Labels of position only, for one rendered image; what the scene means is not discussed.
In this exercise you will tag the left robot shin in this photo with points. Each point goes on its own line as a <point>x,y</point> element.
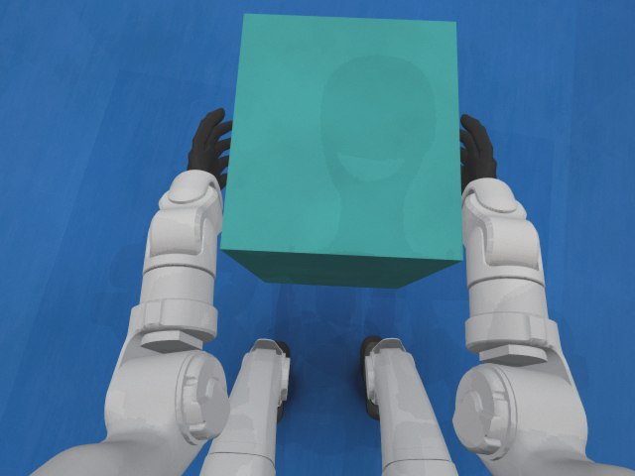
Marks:
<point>265,344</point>

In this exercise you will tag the left robot hand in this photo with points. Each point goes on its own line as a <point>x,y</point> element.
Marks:
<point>205,152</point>

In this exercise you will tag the robot right upper arm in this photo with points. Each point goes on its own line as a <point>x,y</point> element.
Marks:
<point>523,422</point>

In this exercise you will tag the left robot thigh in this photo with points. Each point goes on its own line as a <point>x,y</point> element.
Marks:
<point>246,446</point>

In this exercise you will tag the right robot hand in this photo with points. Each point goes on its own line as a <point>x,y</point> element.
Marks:
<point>477,156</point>

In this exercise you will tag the left robot forearm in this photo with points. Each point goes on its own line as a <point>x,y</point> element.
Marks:
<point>176,311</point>

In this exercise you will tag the carton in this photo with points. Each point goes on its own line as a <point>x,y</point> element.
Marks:
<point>344,163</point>

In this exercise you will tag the robot left upper arm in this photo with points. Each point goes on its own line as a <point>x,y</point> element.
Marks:
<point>160,411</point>

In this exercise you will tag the right robot forearm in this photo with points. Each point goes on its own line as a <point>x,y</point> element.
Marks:
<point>509,323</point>

